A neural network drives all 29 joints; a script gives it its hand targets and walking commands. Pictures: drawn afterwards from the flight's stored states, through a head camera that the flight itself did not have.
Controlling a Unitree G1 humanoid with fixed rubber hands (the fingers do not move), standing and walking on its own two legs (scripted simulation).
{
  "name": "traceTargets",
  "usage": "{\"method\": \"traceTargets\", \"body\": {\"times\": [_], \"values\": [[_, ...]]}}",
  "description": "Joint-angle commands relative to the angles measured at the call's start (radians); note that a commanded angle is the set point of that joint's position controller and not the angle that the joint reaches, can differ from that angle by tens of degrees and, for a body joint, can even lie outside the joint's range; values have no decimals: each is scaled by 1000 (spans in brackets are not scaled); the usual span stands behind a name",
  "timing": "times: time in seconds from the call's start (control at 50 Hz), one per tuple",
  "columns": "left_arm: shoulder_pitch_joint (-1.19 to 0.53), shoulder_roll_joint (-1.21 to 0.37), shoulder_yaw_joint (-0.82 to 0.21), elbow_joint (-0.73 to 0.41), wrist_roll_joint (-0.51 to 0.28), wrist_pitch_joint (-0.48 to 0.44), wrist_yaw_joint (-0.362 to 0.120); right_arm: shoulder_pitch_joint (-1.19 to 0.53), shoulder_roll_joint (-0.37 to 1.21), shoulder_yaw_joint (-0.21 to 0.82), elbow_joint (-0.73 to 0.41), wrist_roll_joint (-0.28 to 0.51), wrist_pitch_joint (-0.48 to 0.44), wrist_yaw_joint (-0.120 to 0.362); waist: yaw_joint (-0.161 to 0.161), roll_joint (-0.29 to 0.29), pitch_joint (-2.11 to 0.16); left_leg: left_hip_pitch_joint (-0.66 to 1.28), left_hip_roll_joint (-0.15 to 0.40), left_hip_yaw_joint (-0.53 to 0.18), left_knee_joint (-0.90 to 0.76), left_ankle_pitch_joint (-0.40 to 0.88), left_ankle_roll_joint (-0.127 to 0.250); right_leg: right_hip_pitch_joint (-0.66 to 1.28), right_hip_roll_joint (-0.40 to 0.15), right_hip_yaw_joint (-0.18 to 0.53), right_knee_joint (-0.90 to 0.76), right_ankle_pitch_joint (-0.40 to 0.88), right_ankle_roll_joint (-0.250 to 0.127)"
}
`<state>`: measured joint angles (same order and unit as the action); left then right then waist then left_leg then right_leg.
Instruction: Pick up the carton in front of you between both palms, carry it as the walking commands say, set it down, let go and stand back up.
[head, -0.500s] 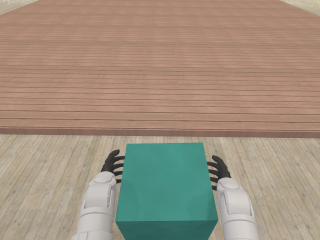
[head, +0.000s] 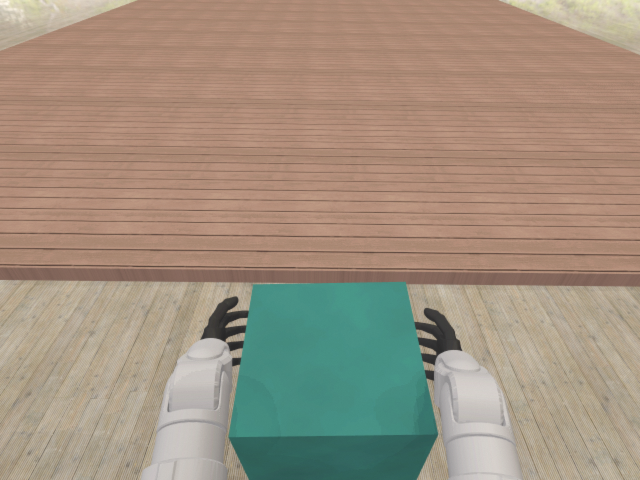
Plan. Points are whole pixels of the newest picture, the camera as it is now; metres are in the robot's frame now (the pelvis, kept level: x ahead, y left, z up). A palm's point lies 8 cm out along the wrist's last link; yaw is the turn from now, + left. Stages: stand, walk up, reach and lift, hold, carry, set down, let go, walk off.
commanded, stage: hold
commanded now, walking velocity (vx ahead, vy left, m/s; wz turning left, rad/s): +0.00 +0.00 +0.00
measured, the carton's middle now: (331, 395) +0.28 +0.00 -0.03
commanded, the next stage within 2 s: carry in 0.96 s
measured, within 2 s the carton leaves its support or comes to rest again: neither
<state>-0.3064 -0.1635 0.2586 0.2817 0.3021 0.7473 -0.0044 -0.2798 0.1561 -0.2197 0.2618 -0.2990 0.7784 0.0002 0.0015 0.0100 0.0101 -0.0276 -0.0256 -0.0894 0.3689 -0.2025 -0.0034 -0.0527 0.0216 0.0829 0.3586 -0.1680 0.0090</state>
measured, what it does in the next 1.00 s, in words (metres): stands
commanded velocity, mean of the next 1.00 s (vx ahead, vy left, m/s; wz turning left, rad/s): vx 0.04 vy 0.00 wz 0.00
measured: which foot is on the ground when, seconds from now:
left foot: down 0.00-1.00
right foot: down 0.00-1.00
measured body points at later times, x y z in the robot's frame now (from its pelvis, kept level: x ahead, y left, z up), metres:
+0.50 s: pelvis +0.00 +0.00 +0.00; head -0.05 -0.01 +0.45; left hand +0.31 +0.15 +0.05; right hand +0.30 -0.15 +0.04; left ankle +0.01 +0.12 -0.75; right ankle +0.03 -0.13 -0.75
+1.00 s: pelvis +0.00 +0.00 +0.00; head -0.04 +0.00 +0.45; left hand +0.31 +0.15 +0.05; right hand +0.30 -0.15 +0.04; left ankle +0.01 +0.12 -0.74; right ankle +0.03 -0.13 -0.74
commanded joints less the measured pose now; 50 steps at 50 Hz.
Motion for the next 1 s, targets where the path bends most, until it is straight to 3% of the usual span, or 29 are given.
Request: {"method": "traceTargets", "body": {"times": [0.0,0.16,0.56,0.92,0.94,0.98], "values": [[-478,-945,-511,16,-261,-23,-257,-575,921,515,-61,281,-59,254,0,-1,-195,-59,-49,18,-73,54,1,73,61,-22,-42,33,-8],[-498,-933,-489,53,-244,-27,-264,-587,933,498,-24,270,-58,252,3,-8,-192,-71,-52,24,-72,32,3,76,57,-21,-45,19,-4],[-407,-908,-517,-24,-259,-18,-255,-486,918,519,-93,285,-49,234,2,-6,-216,-20,-61,18,-75,178,-4,118,63,-11,-51,170,3],[-412,-924,-522,-21,-265,-15,-247,-505,900,524,-101,284,-52,241,0,1,-205,-29,-56,14,-73,144,-6,88,68,-20,-45,113,-4],[-442,-925,-546,-20,-284,-11,-245,-532,900,543,-93,300,-49,239,-6,-43,-186,-163,115,-2,-6,-47,15,-43,-116,-8,9,-74,-9],[-428,-930,-571,-53,-300,-5,-239,-546,911,569,-128,324,-47,237,-1,-55,-173,-272,77,-16,-17,-444,16,-137,-119,49,-68,-513,-26]]}}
